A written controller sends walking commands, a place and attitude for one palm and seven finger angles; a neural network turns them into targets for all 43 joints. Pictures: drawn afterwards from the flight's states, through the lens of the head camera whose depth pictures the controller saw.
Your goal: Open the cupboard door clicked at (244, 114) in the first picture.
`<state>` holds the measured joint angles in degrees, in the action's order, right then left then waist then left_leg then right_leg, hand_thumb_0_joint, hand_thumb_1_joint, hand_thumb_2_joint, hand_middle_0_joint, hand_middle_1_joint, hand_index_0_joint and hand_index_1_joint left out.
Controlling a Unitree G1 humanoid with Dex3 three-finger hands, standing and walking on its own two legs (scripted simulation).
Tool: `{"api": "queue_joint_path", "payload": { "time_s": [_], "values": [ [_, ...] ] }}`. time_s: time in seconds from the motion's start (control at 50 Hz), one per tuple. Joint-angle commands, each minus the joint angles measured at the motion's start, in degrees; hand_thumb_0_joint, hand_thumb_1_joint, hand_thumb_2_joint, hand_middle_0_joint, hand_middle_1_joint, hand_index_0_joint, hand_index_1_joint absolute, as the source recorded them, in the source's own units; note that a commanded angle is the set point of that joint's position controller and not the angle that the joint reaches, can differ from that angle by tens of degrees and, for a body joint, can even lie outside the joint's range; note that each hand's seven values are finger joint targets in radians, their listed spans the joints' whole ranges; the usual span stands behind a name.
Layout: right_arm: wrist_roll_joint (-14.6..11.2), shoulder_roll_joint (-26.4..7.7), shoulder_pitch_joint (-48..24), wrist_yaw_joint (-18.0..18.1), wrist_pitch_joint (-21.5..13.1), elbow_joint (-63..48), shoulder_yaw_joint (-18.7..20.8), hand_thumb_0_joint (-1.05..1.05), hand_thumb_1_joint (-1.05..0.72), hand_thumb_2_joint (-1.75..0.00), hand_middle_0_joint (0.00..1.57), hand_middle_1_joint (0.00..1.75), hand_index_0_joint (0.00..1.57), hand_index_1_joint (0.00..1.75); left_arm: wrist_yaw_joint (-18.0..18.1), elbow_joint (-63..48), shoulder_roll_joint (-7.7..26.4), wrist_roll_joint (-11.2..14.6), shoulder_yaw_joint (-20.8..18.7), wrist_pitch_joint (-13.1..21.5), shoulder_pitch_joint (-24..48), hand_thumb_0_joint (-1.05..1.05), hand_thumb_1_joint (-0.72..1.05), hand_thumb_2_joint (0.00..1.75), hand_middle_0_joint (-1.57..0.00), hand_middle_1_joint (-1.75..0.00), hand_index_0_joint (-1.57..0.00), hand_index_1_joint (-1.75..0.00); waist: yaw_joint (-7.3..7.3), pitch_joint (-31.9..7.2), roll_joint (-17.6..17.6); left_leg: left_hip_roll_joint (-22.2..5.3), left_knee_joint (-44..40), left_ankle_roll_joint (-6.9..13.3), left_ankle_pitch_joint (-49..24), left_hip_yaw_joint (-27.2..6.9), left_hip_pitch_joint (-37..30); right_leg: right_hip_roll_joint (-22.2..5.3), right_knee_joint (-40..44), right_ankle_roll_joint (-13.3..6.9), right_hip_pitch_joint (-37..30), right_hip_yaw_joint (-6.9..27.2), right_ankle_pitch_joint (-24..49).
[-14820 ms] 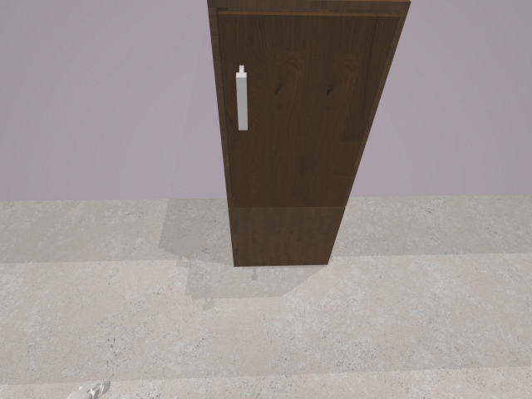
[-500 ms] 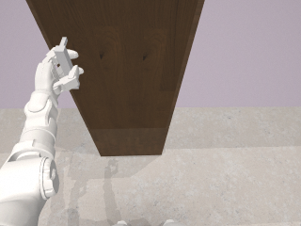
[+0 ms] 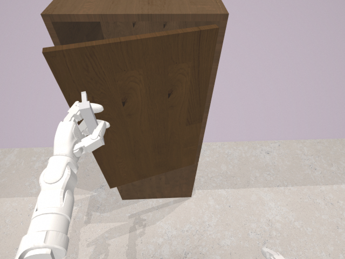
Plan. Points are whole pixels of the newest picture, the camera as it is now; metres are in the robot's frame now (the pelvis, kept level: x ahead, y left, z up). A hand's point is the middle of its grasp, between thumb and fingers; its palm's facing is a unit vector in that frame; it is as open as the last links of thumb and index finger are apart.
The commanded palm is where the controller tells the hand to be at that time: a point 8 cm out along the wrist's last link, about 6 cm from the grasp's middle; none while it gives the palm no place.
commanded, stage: pull the door open along its arc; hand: left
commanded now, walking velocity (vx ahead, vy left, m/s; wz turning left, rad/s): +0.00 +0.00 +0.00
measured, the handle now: (92, 119) +0.42 +0.20 +0.10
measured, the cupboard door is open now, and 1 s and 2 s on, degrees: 16 49 52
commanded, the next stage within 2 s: open thumb and fingers to let go in 0.54 s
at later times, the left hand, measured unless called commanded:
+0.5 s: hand (148, 186) +0.24 +0.05 +0.11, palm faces +0.33 -0.95 -0.01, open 6.6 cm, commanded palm +0.17 +0.08 +0.10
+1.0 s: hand (156, 187) +0.25 +0.04 +0.10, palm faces +0.45 -0.89 -0.02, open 9.3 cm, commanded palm +0.19 +0.09 +0.10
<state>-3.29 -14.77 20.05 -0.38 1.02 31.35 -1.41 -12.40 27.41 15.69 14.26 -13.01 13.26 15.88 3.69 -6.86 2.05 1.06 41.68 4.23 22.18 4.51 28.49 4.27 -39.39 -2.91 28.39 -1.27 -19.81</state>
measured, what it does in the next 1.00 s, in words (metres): shifts its weight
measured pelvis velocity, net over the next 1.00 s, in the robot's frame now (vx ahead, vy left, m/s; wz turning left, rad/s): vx -0.01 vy -0.09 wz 0.06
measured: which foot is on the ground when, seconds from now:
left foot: down 0.00-1.00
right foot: down 0.00-1.00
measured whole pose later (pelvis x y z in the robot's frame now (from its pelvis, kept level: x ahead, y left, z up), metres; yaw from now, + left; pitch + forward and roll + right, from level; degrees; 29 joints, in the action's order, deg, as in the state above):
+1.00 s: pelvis -0.01 -0.09 +0.00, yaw +3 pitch +2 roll +3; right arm 1.5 -10.9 8.2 0.6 4.8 32.2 -1.6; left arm 26.5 -10.8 -2.1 0.9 8.7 0.9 -16.1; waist -0.7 -4.0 2.2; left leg 1.4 38.7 0.8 19.0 -5.0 20.6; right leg 6.3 -37.3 -8.6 19.9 -5.7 -20.0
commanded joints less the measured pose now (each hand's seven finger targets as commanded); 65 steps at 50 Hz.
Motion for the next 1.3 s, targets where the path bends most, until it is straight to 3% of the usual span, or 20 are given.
{"api": "queue_joint_path", "payload": {
  "time_s": [0.0,0.02,0.08,0.14,0.24,0.26,0.34,0.4,0.46,0.52,0.62,0.66,0.74,0.82,0.86,1.02,1.08,1.14,1.22,1.28],
  "values": [
    [-0.2,-5.4,-7.3,0.2,-4.5,-9.9,2.8,0.00,-0.90,-0.90,0.20,0.30,0.20,0.30,8.1,-25.5,5.9,3.2,-6.2,1.4,4.5,0.00,0.90,0.90,-0.40,-1.35,-0.40,-1.35,-8.18,-14.4,1.0,-1.7,-5.1,-3.3,-28.8,-5.3,-9.5,-1.9,2.7,1.1,-9.4,-0.7,22.7],
    [0.2,-5.1,-8.2,-0.1,-4.9,-9.7,2.6,0.00,-0.90,-0.90,0.20,0.30,0.20,0.30,12.2,-27.3,0.8,2.0,-1.7,0.0,2.5,0.00,0.90,0.90,-0.40,-1.35,-0.40,-1.35,-6.91,-13.1,1.7,-1.8,-5.5,-3.6,-26.3,-5.2,-10.3,-1.9,2.9,1.1,-8.7,-0.9,20.9],
    [1.1,-5.3,-9.3,-0.7,-5.2,-9.1,2.7,0.00,-0.90,-0.90,0.20,0.30,0.20,0.30,19.7,-31.6,-4.0,-0.7,2.1,-1.9,-4.7,0.00,0.90,0.90,-0.40,-1.35,-0.40,-1.35,-5.83,-9.2,-4.8,-2.2,-6.1,-3.7,-21.3,-6.1,-9.0,-2.1,3.3,1.2,-8.1,-1.6,17.2],
    [2.3,-4.1,-11.3,-1.2,-4.6,-9.5,2.4,0.00,-0.90,-0.90,0.20,0.30,0.20,0.30,26.5,-40.2,-10.5,-5.0,9.2,-4.0,-5.9,0.00,0.90,0.90,-0.40,-1.35,-0.40,-1.35,-5.51,-11.1,-2.1,-2.0,-5.9,-4.0,-20.3,-6.4,-10.6,-2.7,2.7,1.0,-8.5,-1.5,15.9],
    [3.8,-2.3,-14.4,-1.5,-1.8,-10.5,1.8,0.00,-0.90,-0.90,0.20,0.30,0.20,0.30,36.7,-49.6,-17.3,-11.4,17.3,-9.7,-14.7,0.00,0.90,0.90,-0.40,-1.35,-0.40,-1.35,-5.29,-10.0,-0.8,-1.6,-5.6,-4.0,-18.7,-6.3,-10.9,-3.5,3.6,0.5,-10.2,-1.0,15.3],
    [4.3,-2.2,-14.6,-1.5,-1.3,-10.7,1.8,0.00,-0.90,-0.90,0.20,0.30,0.20,0.30,38.4,-49.8,-18.4,-12.8,18.8,-11.1,-17.6,0.00,0.90,0.90,-0.40,-1.35,-0.40,-1.35,-5.06,-9.1,-3.0,-1.7,-5.5,-3.8,-18.0,-6.7,-10.5,-3.5,3.9,0.5,-10.5,-1.2,14.9],
    [4.9,-1.2,-16.8,-2.4,1.3,-11.1,1.7,0.00,-0.90,-0.90,0.20,0.30,0.20,0.30,43.4,-54.0,-21.7,-19.2,25.0,-15.4,-24.2,0.00,0.90,0.90,-0.40,-1.35,-0.40,-1.35,-5.13,-9.0,-2.0,-1.5,-4.1,-3.5,-19.6,-6.4,-10.3,-3.9,3.6,-0.2,-11.6,-0.6,18.0],
    [4.8,-0.5,-18.6,-2.6,2.8,-11.5,1.4,0.00,-0.90,-0.90,0.20,0.30,0.20,0.30,42.7,-55.4,-24.7,-20.2,29.2,-16.9,-31.3,0.00,0.90,0.90,-0.40,-1.35,-0.40,-1.35,-5.33,-7.2,-3.3,-1.5,-4.0,-3.2,-18.8,-6.4,-10.2,-4.0,4.4,-0.4,-12.2,-0.2,18.9],
    [4.2,0.1,-20.7,-2.9,3.1,-12.5,1.2,0.00,-0.90,-0.90,0.20,0.30,0.20,0.30,40.8,-60.5,-26.7,-16.8,31.8,-17.1,-39.9,0.00,0.90,0.90,-0.40,-1.35,-0.40,-1.35,-5.68,-6.4,-4.7,-1.3,-3.0,-2.9,-17.3,-6.2,-10.7,-4.7,6.2,0.1,-14.0,0.5,20.9],
    [4.2,0.1,-21.9,-2.4,2.7,-12.0,0.6,0.00,-0.90,-0.90,0.20,0.30,0.20,0.30,41.2,-61.2,-27.1,-15.6,32.5,-17.0,-35.0,0.00,0.90,0.90,-0.40,-1.35,-0.40,-1.35,-4.36,-3.1,-6.2,-0.4,-1.9,-2.8,-13.3,-6.4,-10.1,-6.3,9.1,1.5,-12.2,3.4,19.2],
    [4.9,0.0,-22.8,-0.7,1.3,-9.8,0.1,0.00,-0.90,-0.90,0.20,0.30,0.20,0.30,44.1,-53.2,-23.2,-16.7,27.6,-15.8,-21.6,0.00,0.90,0.90,-0.40,-1.35,-0.40,-1.35,-3.04,1.2,-7.0,1.1,-0.3,-2.8,-7.6,-7.4,-7.3,-8.3,13.8,2.5,-8.2,8.9,8.1],
    [5.1,0.2,-22.6,-0.2,0.7,-9.7,0.6,0.00,-0.90,-0.90,0.20,0.30,0.20,0.30,44.3,-53.1,-22.3,-17.1,26.8,-14.9,-21.1,0.00,0.76,0.84,-0.39,-1.34,-0.39,-1.34,-3.78,0.1,-7.6,1.6,0.1,-2.8,-6.8,-7.6,-6.9,-9.4,16.0,2.9,-10.0,11.9,6.0],
    [4.9,0.5,-21.2,0.5,0.5,-9.4,0.8,0.00,-0.90,-0.90,0.20,0.30,0.20,0.30,42.4,-52.1,-21.4,-16.3,26.0,-12.9,-22.6,0.00,0.48,0.72,-0.37,-1.30,-0.37,-1.30,-4.46,-4.0,-8.6,1.8,-1.2,-3.0,-8.6,-7.9,-5.4,-10.9,15.0,4.0,-16.4,14.0,15.4],
    [4.6,0.3,-20.0,0.8,0.7,-9.2,1.1,0.00,-0.90,-0.90,0.20,0.30,0.20,0.30,40.3,-52.7,-19.7,-16.4,25.3,-10.1,-21.3,0.00,0.20,0.60,-0.35,-1.27,-0.35,-1.27,-4.42,-5.6,-7.1,1.5,-2.3,-2.8,-9.0,-8.5,-4.8,-10.9,13.4,5.4,-17.9,14.0,17.7],
    [4.6,0.4,-19.3,1.1,0.9,-8.8,1.2,0.00,-0.90,-0.90,0.20,0.30,0.20,0.30,40.2,-51.6,-16.9,-16.6,22.0,-9.2,-22.6,0.00,0.06,0.54,-0.34,-1.26,-0.34,-1.26,-4.68,-5.6,-7.3,1.4,-2.5,-2.8,-8.6,-8.8,-3.6,-10.7,13.2,5.9,-18.4,14.3,17.4],
    [4.5,0.3,-20.2,1.9,0.5,-9.0,1.1,0.00,-0.90,-0.90,0.20,0.30,0.20,0.30,37.4,-52.4,-16.7,-12.1,19.1,-6.5,-25.1,0.00,-0.50,0.30,-0.30,-1.20,-0.30,-1.20,-4.74,-5.3,-6.9,1.3,-2.2,-2.9,-7.4,-9.1,-2.8,-11.5,13.4,6.9,-20.3,15.9,21.3],
    [4.4,0.0,-20.0,2.1,0.1,-8.9,1.0,0.00,-0.90,-0.90,0.20,0.30,0.20,0.30,36.9,-51.1,-15.5,-11.4,17.7,-6.0,-26.2,0.00,-0.50,0.30,-0.29,-1.15,-0.29,-1.15,-4.54,-3.4,-7.1,1.2,-2.2,-2.8,-6.6,-9.1,-2.5,-11.1,13.7,6.5,-18.0,15.4,18.2],
    [4.6,-0.1,-20.7,2.2,-0.5,-8.9,1.3,0.00,-0.90,-0.90,0.20,0.30,0.20,0.30,37.3,-51.3,-15.4,-11.7,17.5,-5.4,-25.5,0.00,-0.50,0.30,-0.27,-1.00,-0.27,-1.00,-4.64,-3.2,-8.9,1.4,-1.3,-2.8,-5.6,-9.5,-1.5,-11.8,14.6,8.5,-17.8,17.4,16.0],
    [4.6,-0.2,-20.5,2.3,-0.7,-8.8,1.4,0.00,-0.90,-0.90,0.20,0.30,0.20,0.30,37.1,-51.6,-15.4,-11.8,17.9,-5.0,-24.1,0.00,-0.50,0.30,-0.23,-0.80,-0.23,-0.80,-4.60,-3.9,-7.6,1.5,-1.3,-2.8,-6.0,-9.5,-1.7,-11.6,13.7,6.0,-17.1,16.6,15.8],
    [4.5,-0.2,-19.9,2.3,-0.7,-8.6,1.6,0.00,-0.90,-0.90,0.20,0.30,0.20,0.30,36.9,-52.3,-14.8,-11.7,16.8,-4.5,-26.3,0.00,-0.50,0.30,-0.21,-0.65,-0.21,-0.65,-5.14,-6.6,-6.9,1.6,-0.7,-2.8,-6.6,-9.3,-1.1,-12.3,12.6,9.2,-19.9,17.7,21.8]
  ]
}}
